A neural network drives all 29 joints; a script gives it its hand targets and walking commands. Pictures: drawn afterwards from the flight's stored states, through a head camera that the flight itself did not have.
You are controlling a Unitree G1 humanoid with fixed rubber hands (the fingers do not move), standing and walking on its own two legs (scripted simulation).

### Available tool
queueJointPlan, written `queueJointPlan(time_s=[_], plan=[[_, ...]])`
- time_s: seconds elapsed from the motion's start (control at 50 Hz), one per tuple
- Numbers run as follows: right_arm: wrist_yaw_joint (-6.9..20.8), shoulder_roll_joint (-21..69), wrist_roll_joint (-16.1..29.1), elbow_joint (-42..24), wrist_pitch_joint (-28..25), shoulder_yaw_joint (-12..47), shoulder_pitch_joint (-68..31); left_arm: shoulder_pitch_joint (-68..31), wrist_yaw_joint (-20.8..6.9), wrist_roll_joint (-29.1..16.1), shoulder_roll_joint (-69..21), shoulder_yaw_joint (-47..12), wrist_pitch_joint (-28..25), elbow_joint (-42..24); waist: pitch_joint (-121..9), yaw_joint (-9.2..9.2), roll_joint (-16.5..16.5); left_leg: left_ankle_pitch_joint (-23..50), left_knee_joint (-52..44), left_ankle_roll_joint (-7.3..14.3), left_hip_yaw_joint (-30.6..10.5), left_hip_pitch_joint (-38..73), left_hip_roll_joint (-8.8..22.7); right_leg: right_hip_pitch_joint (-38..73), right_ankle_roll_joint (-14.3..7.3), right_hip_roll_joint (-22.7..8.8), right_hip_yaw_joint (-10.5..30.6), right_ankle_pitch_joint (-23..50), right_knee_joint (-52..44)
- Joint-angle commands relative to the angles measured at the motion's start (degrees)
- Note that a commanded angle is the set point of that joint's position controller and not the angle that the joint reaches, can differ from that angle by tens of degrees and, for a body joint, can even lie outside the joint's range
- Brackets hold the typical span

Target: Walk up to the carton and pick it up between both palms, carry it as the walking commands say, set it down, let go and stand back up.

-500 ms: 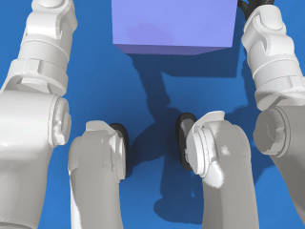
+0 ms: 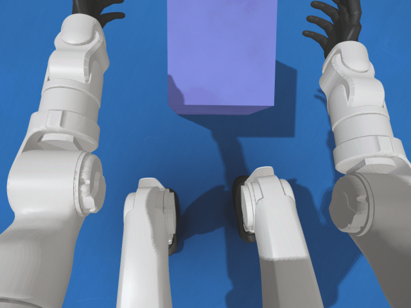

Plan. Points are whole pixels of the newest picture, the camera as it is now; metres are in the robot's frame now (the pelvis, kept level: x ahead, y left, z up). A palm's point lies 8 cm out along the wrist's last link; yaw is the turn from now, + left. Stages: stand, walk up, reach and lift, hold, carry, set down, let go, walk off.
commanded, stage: set down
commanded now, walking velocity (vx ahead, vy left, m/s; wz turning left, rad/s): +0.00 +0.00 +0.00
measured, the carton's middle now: (216, 69) +0.54 -0.05 -0.34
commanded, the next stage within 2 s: let go in 0.80 s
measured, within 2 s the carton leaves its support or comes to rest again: neither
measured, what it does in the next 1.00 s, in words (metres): rises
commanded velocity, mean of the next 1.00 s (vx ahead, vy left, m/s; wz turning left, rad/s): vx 0.00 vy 0.00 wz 0.00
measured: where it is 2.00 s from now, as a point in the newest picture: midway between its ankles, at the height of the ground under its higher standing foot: (207, 226)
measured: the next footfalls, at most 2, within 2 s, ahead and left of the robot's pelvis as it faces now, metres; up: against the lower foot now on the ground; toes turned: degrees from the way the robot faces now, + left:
none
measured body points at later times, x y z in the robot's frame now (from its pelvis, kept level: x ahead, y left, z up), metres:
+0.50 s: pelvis +0.02 +0.00 +0.13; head +0.33 +0.00 +0.46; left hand +0.58 +0.16 +0.03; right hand +0.52 -0.23 +0.03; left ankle +0.09 +0.12 -0.43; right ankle +0.11 -0.13 -0.43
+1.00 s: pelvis +0.05 +0.00 +0.22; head +0.35 +0.00 +0.56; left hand +0.55 +0.17 +0.09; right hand +0.50 -0.23 +0.10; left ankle +0.09 +0.12 -0.43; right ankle +0.11 -0.13 -0.43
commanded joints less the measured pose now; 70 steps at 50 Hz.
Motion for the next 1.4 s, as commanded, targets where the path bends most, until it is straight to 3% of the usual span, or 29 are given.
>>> queueJointPlan(time_s=[0.0, 0.24, 0.64, 0.74, 0.82, 0.9, 1.0, 1.08, 1.14, 1.24, 1.38], plan=[[0.10, -6.54, -0.79, -7.97, -0.27, -1.34, -10.89, -14.55, -0.27, 1.28, 5.48, 1.77, -0.29, -7.85, -64.70, -1.63, 5.08, 16.76, -12.86, 0.11, 5.23, 34.32, -2.21, 36.99, 0.74, 2.49, -6.94, 18.95, -10.83], [1.79, -5.62, -1.59, -14.25, 2.00, -2.40, -5.97, -10.74, -2.10, 3.73, 4.74, 3.97, 1.69, -13.14, -67.92, -1.66, 5.55, 22.37, -25.20, -0.38, 4.76, 45.85, -2.61, 45.90, 0.72, 2.94, -7.08, 24.47, -23.33], [4.45, -0.87, -6.98, -15.72, 0.69, -5.80, 1.55, -4.04, -5.77, 8.00, 1.29, 8.07, -0.36, -11.76, -61.38, -1.52, 5.20, 28.93, -49.67, -0.52, 3.21, 62.44, -2.33, 62.81, 0.77, 2.46, -5.17, 31.17, -47.92], [5.09, 1.47, -9.88, -12.89, -0.72, -7.03, 1.94, -2.77, -6.30, 10.51, -0.52, 10.24, -1.87, -8.53, -53.98, -1.17, 4.15, 28.64, -52.88, -0.78, 2.71, 61.23, -1.81, 62.27, 1.12, 1.94, -4.94, 30.33, -51.23], [5.30, 1.16, -12.21, -12.77, -1.40, -7.33, 5.28, 0.66, -5.66, 12.78, -1.38, 11.58, -2.41, -8.85, -57.50, -1.06, 4.15, 32.09, -53.58, -1.40, 2.61, 64.30, -1.82, 65.72, 1.39, 2.15, -5.18, 34.08, -51.53], [7.12, -1.08, -13.74, -16.63, -1.79, -5.84, 11.68, 8.41, -3.36, 13.85, -3.86, 11.36, -2.15, -14.23, -66.50, -0.62, 4.66, 40.65, -53.74, -1.65, 2.10, 73.21, -1.47, 71.53, 0.83, 2.82, -5.08, 40.90, -51.29], [10.66, -2.68, -12.64, -24.05, -1.50, -0.82, 26.04, 24.49, -0.26, 12.50, -6.98, 8.25, -1.61, -28.02, -70.83, 0.60, 3.31, 48.12, -57.31, -1.21, 1.66, 83.17, -1.54, 81.10, -0.27, 2.73, -3.87, 46.43, -53.98], [12.08, -3.58, -9.36, -26.97, -2.32, 2.10, 35.49, 33.34, -0.20, 10.74, -8.56, 5.00, -2.76, -34.21, -62.76, -0.03, 1.59, 44.24, -61.66, -0.89, 2.01, 82.07, -1.86, 88.76, -1.03, 2.32, -2.13, 47.19, -58.17], [12.84, -3.28, -7.69, -26.18, -3.39, 4.28, 41.14, 40.64, -0.74, 9.76, -9.09, 3.63, -4.01, -33.43, -53.57, 0.39, 0.56, 37.87, -64.82, -0.66, 2.32, 79.45, -1.59, 92.29, -1.06, 1.47, -1.08, 44.53, -61.10], [13.25, -1.54, -6.61, -22.78, -5.09, 7.58, 51.19, 52.51, -2.05, 9.02, -8.67, 3.72, -6.19, -28.78, -37.97, 2.66, -0.79, 28.45, -69.70, -0.65, 2.83, 78.89, -0.82, 96.21, -0.50, 0.08, -0.36, 38.01, -65.90], [11.45, -1.76, -5.89, -26.27, -7.90, 10.66, 66.40, 67.99, -4.00, 7.16, -8.00, 1.66, -9.35, -30.16, -28.87, 3.11, -1.56, 26.64, -75.44, 0.24, 3.28, 91.08, -0.63, 106.02, -0.06, 0.04, 0.31, 36.13, -71.87]])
